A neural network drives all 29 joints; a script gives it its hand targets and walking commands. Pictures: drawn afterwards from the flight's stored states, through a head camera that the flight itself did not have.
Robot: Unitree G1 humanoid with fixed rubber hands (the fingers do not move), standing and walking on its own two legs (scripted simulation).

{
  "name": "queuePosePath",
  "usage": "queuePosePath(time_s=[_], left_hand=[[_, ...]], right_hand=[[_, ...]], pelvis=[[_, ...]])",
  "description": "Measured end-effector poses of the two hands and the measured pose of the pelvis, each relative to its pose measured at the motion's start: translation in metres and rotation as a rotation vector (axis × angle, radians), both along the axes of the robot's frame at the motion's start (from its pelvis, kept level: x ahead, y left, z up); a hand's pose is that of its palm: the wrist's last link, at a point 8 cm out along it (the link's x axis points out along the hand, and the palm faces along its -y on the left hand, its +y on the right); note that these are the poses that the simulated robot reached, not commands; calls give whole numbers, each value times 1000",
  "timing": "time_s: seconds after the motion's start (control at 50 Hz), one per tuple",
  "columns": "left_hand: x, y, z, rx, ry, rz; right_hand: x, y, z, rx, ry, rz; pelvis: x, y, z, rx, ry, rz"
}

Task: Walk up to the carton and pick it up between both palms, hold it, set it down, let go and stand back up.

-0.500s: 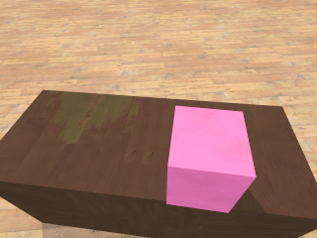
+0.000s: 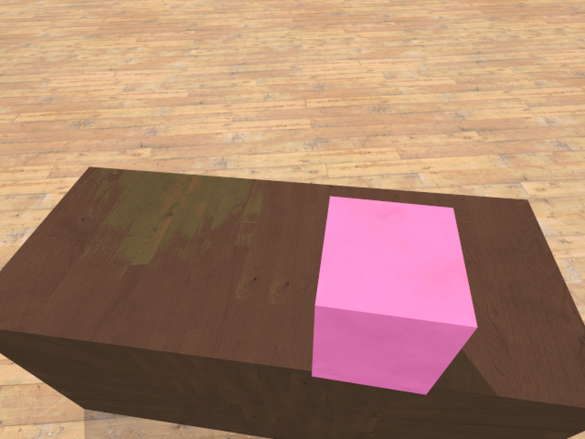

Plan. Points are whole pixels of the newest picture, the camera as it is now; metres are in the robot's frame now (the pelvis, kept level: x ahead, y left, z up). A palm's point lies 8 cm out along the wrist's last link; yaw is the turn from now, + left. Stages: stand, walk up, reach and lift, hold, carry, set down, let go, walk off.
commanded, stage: stand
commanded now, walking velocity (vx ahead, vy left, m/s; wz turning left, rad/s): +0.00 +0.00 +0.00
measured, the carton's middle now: (378, 296) +0.38 -0.12 -0.06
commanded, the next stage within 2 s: none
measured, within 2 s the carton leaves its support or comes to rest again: neither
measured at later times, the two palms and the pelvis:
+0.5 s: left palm out of the picture -0.05 +0.17 -0.15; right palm out of the picture -0.06 -0.20 -0.15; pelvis +0.00 -0.01 +0.00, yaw +0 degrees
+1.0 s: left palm out of the picture -0.07 +0.15 -0.15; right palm out of the picture -0.07 -0.21 -0.15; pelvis -0.01 -0.02 +0.00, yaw +0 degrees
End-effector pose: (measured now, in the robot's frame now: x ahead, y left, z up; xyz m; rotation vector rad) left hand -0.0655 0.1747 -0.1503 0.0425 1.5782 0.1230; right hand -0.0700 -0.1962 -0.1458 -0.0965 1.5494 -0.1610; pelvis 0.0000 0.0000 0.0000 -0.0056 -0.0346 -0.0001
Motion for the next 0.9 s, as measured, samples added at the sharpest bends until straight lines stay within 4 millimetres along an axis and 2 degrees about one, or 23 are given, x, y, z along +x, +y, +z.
queuePosePath(time_s=[0.14, 0.26, 0.38, 0.46, 0.66, 0.8, 0.9], left_hand=[[1, 4, 2, 19, -6, 11], [12, 9, 2, 44, -50, 1], [15, 3, 0, 29, -57, -10], [14, -3, -1, 10, -56, -6], [0, -10, 1, 8, -20, 5], [-2, -7, 2, 26, -38, 9], [-3, -12, 2, 16, -41, 0]], right_hand=[[1, -1, 0, -4, -10, -3], [3, -1, -4, 8, -21, -7], [11, -5, -5, 4, -55, -8], [13, -6, -2, -4, -59, -3], [-1, -8, 1, 2, -21, -7], [1, -16, -1, -3, -38, -4], [2, -18, -2, 4, -50, 0]], pelvis=[[0, -1, 0, 4, 3, -2], [0, -2, -1, 0, -7, 1], [1, -4, -1, -2, -4, -2], [-1, -6, 0, 3, -3, 3], [-5, -10, 1, 3, -10, 3], [-8, -14, 1, 4, -21, 0], [-12, -16, 1, 2, -20, -2]])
